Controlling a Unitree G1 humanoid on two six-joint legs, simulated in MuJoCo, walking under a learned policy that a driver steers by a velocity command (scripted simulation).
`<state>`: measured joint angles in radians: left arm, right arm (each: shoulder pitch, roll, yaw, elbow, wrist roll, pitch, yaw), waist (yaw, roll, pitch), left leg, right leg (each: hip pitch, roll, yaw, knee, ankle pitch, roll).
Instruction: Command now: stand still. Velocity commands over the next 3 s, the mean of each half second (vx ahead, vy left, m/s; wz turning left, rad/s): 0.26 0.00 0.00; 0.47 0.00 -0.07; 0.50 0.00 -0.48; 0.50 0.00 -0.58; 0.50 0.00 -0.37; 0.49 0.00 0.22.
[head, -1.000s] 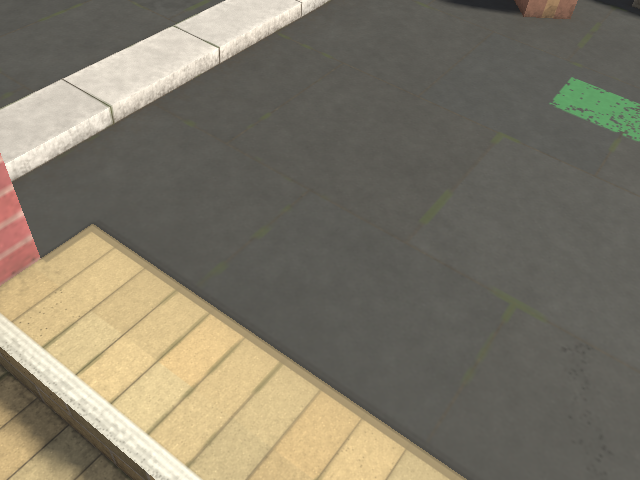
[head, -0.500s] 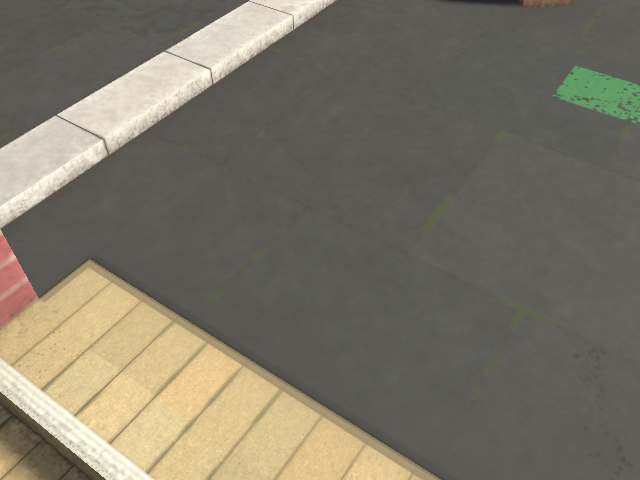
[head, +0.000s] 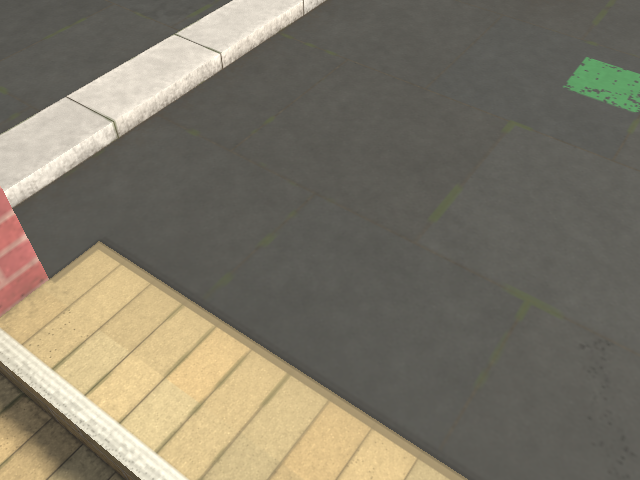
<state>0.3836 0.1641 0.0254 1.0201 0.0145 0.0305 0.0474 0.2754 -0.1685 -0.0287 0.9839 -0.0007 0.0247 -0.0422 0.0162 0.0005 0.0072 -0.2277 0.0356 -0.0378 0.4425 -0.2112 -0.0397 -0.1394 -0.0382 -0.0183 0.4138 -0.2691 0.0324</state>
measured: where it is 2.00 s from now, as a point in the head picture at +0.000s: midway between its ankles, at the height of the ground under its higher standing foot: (382, 317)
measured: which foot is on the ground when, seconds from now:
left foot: down 0.00-0.74, up 0.76-1.00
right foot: down 0.00-0.30, up 0.32-0.72, down 0.74-1.00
